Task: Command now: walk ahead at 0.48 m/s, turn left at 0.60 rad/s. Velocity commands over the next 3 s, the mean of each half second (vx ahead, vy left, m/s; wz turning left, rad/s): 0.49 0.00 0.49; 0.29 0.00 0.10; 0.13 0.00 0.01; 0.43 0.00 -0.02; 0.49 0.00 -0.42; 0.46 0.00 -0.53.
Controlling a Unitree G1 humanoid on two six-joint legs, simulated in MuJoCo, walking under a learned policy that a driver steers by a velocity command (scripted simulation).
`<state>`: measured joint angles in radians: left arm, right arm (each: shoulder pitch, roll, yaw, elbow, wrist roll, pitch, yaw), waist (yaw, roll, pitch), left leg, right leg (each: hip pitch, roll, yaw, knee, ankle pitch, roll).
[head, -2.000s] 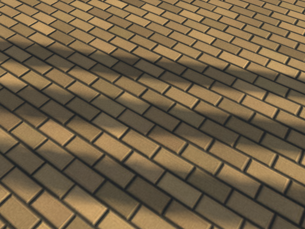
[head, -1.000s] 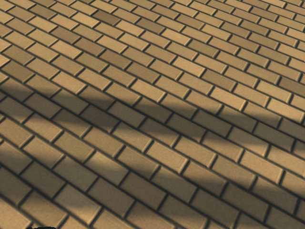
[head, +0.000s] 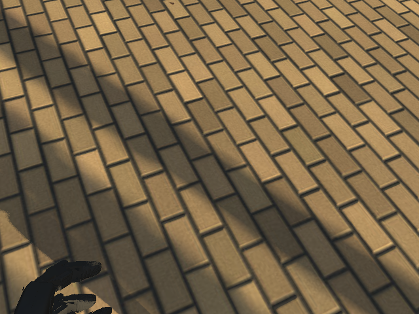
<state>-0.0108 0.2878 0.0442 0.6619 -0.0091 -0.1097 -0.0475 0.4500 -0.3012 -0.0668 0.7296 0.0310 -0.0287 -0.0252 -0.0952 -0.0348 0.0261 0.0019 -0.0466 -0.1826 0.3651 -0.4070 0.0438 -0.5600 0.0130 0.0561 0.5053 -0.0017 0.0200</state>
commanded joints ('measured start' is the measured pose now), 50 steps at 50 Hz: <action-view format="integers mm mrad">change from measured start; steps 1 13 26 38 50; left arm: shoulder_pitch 49 206 314 287 174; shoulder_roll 148 113 229 79 178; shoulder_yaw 58 54 69 13 33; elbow -54 48 161 121 103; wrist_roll -1 12 -33 10 40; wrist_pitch -23 -12 46 59 46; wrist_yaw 10 39 41 50 40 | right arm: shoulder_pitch -49 -177 -297 -251 -145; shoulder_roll -163 -61 -99 -113 -72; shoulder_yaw -47 -14 -21 -18 3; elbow -60 -151 -190 -90 42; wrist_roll -3 -4 -21 -40 -49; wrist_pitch -4 17 -23 -59 -26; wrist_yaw -5 19 67 41 17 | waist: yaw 109 99 54 141 82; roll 188 -46 -37 103 -2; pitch -32 8 -37 -90 -142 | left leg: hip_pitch -95 -692 -359 -197 -187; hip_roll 206 186 46 260 117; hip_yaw -172 72 242 60 134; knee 53 757 155 -115 161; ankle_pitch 565 117 283 926 463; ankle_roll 97 -50 48 211 33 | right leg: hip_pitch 239 420 592 44 428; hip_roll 16 -290 -278 -124 -154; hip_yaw -29 96 -156 -27 56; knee -41 -362 -119 499 -47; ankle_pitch -52 -99 447 -264 550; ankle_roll -48 -233 -150 32 -90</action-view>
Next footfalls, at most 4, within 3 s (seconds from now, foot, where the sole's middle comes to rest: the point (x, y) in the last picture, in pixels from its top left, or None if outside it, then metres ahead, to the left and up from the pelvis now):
0.04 right None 0.20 -0.13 -0.77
0.54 left None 0.45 0.21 -0.77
0.98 right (179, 254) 0.65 0.03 -0.77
2.00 left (79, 210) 0.84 0.37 -0.77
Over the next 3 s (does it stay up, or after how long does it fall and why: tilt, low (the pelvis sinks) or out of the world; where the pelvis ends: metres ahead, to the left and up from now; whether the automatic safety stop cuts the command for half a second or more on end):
stays up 1.24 0.24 0.00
